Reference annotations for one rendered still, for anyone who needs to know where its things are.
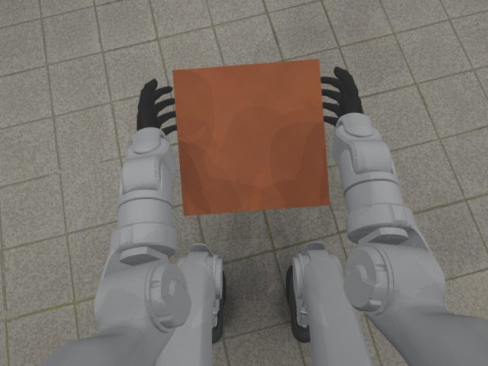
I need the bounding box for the right robot foot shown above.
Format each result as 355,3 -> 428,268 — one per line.
286,265 -> 310,343

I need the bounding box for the robot left upper arm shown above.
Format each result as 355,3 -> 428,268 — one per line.
38,260 -> 191,366

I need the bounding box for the right robot forearm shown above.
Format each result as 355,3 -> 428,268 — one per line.
331,113 -> 446,294

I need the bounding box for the carton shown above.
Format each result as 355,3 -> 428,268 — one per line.
172,59 -> 330,216

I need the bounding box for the robot right upper arm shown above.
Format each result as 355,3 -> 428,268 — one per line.
343,242 -> 488,366

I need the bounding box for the robot left hand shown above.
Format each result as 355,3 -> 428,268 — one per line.
136,79 -> 177,136

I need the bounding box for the left robot forearm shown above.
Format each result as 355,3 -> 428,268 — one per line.
95,127 -> 178,322

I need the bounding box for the robot right hand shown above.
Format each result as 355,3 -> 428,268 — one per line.
320,67 -> 363,127

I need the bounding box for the robot right shin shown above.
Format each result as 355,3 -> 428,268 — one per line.
295,242 -> 342,326

